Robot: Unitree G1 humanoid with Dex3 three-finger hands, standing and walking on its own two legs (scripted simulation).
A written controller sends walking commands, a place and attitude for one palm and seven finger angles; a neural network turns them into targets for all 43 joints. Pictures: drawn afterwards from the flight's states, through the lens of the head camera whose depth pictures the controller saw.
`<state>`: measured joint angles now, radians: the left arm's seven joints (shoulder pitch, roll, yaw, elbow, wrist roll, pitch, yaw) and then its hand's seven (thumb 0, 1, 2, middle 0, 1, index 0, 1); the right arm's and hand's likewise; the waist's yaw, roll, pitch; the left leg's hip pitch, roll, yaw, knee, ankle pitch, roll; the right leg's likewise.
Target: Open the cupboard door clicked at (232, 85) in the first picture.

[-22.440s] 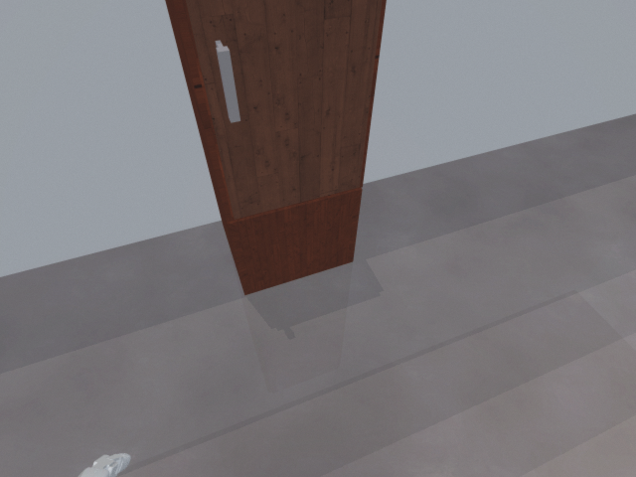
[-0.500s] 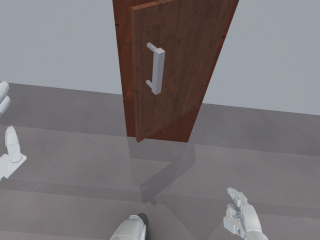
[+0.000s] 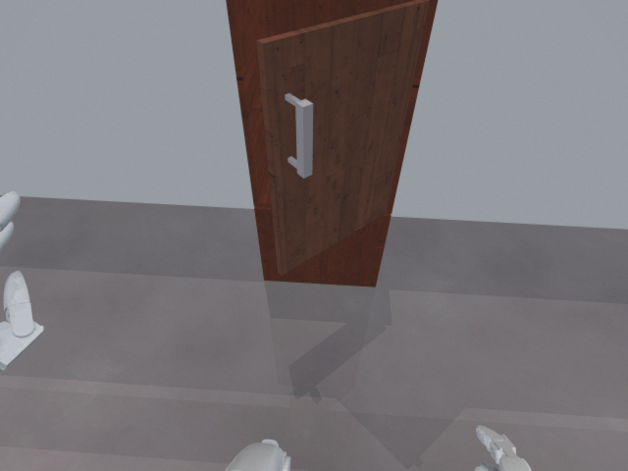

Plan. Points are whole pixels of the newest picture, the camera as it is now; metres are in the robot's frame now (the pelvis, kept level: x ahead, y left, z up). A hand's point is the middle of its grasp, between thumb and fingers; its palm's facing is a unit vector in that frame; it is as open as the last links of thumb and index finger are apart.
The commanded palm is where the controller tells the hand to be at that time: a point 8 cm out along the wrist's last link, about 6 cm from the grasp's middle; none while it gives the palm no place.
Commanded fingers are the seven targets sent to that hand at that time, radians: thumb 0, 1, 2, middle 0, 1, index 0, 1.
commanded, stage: stop stepping back and stand still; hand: left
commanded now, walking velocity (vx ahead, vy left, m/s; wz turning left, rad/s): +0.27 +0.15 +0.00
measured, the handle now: (297, 136) +0.67 +0.10 +0.09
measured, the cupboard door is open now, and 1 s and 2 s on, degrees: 42 42 42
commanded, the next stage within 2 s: let the arm hang, fingers relaxed in 0.58 s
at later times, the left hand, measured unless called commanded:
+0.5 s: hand (26, 298) +0.22 +0.29 +0.18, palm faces +0.47 -0.74 -0.48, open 7.4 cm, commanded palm +0.15 +0.33 +0.19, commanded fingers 0.00 0.90 0.90 -0.20 -0.30 -0.20 -0.30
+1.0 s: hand out of the picture +0.07 +0.22 -0.16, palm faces +0.04 -0.98 -0.20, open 7.2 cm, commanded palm none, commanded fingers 0.00 0.90 0.90 -0.20 -0.30 -0.20 -0.30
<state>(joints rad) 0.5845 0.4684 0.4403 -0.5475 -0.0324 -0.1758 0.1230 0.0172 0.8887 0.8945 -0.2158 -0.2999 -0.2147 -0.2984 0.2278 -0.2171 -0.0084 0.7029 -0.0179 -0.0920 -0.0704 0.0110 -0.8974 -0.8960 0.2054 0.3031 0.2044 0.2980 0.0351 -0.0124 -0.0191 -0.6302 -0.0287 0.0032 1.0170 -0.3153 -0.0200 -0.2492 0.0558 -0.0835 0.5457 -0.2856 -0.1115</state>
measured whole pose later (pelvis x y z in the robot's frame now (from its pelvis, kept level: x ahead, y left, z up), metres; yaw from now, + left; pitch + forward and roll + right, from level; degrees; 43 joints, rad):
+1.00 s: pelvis +0.01 +0.04 +0.00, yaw +4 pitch +1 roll +1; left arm 0.28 0.17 -0.01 0.82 0.01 0.03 0.02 0.00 0.95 0.89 -0.21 -0.30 -0.20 -0.30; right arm 0.18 -0.25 -0.01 0.89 -0.02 0.01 0.00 0.01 -0.90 -0.90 0.20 0.30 0.20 0.30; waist -0.03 -0.02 0.08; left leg -0.29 -0.03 -0.02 0.57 -0.29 0.00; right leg -0.25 0.01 0.02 0.61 -0.38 -0.03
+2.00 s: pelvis -0.01 +0.05 +0.02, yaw +3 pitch -2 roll +0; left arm 0.21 0.20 0.01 1.15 0.00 0.00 0.02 0.01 0.91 0.89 -0.20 -0.30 -0.20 -0.30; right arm 0.20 -0.22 0.00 1.15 -0.01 0.00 -0.02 0.00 -0.90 -0.90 0.20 0.30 0.20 0.30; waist -0.02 0.02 0.07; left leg -0.18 -0.02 -0.02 0.37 -0.17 0.01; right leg -0.12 0.02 0.02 0.37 -0.22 -0.01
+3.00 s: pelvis -0.01 +0.00 +0.00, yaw -8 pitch -1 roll +3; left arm 0.20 0.20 0.06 0.98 0.02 0.04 0.00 0.01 0.91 0.89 -0.20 -0.30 -0.20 -0.30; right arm 0.14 -0.23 -0.05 1.00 -0.01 0.07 -0.03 0.01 -0.90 -0.90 0.20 0.30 0.20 0.30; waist 0.01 0.04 0.15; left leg -0.37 0.05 0.05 0.89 -0.47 -0.04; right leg -0.28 0.06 0.02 0.64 -0.34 -0.09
